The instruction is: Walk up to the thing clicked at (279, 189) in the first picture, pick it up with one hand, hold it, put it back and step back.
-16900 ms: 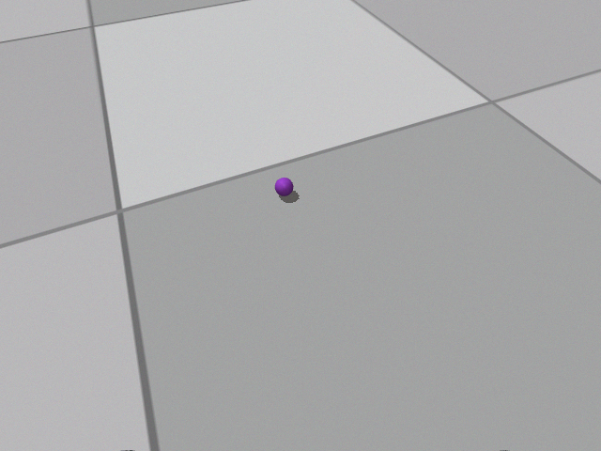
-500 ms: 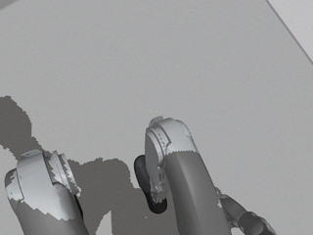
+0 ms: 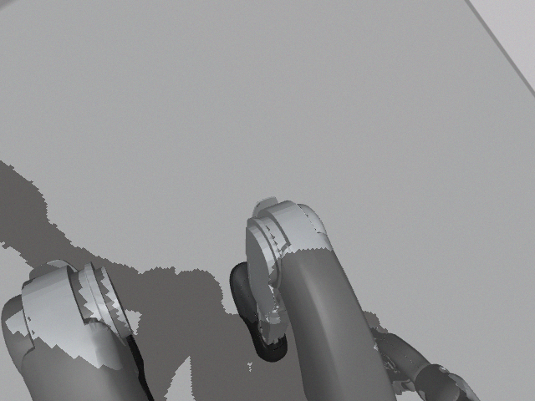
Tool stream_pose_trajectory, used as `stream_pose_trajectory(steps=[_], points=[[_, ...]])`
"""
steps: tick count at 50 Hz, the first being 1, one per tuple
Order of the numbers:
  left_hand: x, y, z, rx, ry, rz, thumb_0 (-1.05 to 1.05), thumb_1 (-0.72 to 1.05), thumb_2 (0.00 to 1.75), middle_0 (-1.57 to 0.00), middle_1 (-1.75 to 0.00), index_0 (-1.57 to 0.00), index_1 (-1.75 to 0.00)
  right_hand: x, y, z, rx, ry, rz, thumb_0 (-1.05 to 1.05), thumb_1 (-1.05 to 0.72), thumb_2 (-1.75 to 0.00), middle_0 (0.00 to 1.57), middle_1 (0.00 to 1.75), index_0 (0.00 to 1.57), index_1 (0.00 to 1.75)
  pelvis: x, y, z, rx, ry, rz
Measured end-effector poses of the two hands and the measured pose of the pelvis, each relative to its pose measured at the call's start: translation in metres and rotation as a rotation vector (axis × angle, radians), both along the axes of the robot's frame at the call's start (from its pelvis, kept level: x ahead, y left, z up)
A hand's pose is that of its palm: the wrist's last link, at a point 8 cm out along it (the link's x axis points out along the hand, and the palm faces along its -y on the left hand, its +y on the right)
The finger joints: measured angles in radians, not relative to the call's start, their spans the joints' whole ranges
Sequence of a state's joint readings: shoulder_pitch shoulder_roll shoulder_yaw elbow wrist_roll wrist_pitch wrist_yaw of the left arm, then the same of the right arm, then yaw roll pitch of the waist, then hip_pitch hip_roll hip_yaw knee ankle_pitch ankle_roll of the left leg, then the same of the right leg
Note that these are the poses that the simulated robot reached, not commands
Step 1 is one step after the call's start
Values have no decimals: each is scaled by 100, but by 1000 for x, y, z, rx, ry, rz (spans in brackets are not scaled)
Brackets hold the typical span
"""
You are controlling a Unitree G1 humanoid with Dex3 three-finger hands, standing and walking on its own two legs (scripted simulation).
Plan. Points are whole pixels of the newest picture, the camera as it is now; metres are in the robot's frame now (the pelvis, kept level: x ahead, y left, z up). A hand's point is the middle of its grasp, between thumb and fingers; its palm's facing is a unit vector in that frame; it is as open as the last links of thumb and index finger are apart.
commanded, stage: settle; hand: left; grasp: from above
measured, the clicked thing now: out of the picture +0.43 +0.34 -0.25
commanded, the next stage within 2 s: lift in 0.66 s
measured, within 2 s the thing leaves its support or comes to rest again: leaves its support in 0.04 s
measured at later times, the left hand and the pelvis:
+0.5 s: hand out of the picture +0.41 +0.34 -0.13, palm faces -0.44 -0.12 -0.89, open 10.7 cm; pelvis -0.01 -0.01 +0.03, yaw +4 degrees
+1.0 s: hand out of the picture +0.39 +0.35 -0.06, palm faces -0.45 -0.12 -0.89, open 10.7 cm; pelvis -0.01 -0.01 +0.07, yaw +7 degrees
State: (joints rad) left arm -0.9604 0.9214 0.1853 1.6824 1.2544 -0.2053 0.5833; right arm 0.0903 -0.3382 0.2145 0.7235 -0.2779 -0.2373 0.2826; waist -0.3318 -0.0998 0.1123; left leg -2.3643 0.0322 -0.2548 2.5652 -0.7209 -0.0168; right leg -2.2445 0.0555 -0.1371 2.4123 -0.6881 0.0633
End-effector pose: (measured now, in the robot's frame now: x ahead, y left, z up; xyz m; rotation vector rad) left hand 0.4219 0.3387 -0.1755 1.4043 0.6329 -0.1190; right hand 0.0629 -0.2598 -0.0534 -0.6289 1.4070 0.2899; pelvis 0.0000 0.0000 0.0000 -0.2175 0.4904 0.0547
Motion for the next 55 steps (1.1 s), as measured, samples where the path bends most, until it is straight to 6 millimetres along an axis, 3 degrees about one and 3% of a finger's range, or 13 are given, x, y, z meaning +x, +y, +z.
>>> stream_pose_trajectory(steps=[6, 18, 25, 43, 55], points=[[-6, 7, 16, 5, -11, -21, 0, -14, 61, -58, -81, -62, -76, 6, 0, -4, 12, 2, -23, 1, -91, -90, 20, 29, 20, 30, 2, -1, 4, 6, 16, 6], [-6, 10, 80, 48, -58, -57, -1, -15, 63, -58, -80, -61, -77, 31, -3, -13, 47, -88, -98, 1, -91, -90, 20, 29, 20, 30, -2, -4, 15, 33, 54, 30], [-9, 6, 103, 53, -7, -60, -1, -16, 63, -58, -80, -62, -77, 33, -5, -11, 55, -109, -143, 1, -91, -90, 20, 29, 19, 30, -6, -7, 27, 55, 64, 41], [-14, 8, 142, 50, -18, -91, -1, -16, 64, -59, -79, -62, -76, 7, -11, 11, -26, -77, -248, 1, -91, -90, 20, 29, 20, 30, -13, -7, 49, 63, 81, 63], [-35, 11, 198, 43, 2, -72, -1, -17, 66, -59, -79, -62, -77, 22, -3, 37, 0, -127, -298, 1, -91, -91, 21, 29, 20, 30, -13, -5, 86, 76, 100, 78]])
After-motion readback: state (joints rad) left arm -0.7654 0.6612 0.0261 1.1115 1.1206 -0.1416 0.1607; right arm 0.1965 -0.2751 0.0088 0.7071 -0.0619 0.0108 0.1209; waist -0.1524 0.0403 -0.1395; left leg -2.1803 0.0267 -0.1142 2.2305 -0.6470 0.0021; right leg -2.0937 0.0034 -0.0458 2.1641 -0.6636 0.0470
